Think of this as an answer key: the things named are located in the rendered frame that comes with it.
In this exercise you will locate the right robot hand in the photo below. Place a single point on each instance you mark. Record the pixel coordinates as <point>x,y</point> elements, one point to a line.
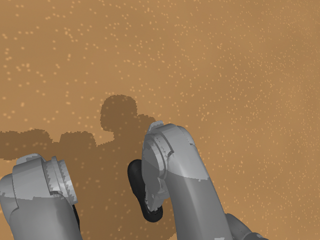
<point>238,229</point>

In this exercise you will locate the left robot foot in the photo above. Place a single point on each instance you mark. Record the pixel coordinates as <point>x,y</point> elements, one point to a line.
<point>76,215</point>

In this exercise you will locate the right robot foot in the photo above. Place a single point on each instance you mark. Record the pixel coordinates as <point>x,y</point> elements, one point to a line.
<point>134,172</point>

